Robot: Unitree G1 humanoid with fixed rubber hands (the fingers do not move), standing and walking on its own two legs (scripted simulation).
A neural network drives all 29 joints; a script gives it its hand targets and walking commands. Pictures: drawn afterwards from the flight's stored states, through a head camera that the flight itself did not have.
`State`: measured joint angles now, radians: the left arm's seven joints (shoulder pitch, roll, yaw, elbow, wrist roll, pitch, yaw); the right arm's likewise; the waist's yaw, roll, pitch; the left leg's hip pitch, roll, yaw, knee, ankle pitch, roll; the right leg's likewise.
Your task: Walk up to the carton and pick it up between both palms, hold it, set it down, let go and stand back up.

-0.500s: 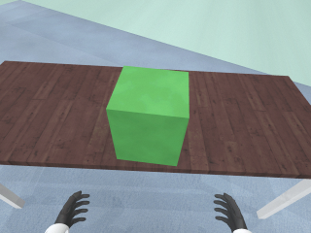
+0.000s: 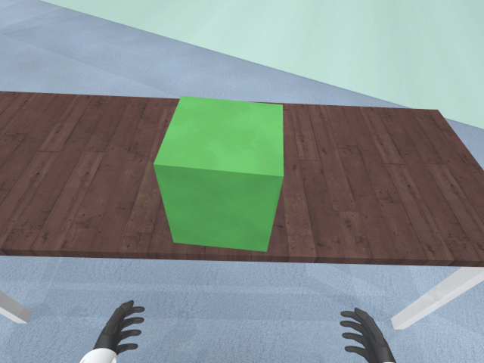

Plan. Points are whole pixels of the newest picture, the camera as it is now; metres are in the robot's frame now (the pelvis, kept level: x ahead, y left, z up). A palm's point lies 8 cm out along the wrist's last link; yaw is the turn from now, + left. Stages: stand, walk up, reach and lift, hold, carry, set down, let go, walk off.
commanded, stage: let go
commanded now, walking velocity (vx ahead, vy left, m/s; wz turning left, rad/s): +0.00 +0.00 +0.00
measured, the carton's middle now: (225, 176) +0.47 +0.05 +0.01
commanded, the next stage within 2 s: stand in 0.18 s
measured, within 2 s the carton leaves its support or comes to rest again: neither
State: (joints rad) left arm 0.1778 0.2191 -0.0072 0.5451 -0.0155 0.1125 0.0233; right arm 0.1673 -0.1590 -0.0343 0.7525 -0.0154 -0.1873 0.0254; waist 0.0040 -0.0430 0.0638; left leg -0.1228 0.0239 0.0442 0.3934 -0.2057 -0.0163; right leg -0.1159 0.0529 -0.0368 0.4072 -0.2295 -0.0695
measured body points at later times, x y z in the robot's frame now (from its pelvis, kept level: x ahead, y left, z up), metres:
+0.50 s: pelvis +0.01 +0.02 +0.00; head -0.02 +0.01 +0.45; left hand +0.10 +0.27 -0.11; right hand +0.10 -0.23 -0.13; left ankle +0.01 +0.13 -0.74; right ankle +0.00 -0.07 -0.74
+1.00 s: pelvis -0.04 +0.02 +0.00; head -0.06 +0.02 +0.45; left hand -0.01 +0.28 -0.14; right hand +0.00 -0.22 -0.15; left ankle +0.01 +0.13 -0.74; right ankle +0.00 -0.07 -0.74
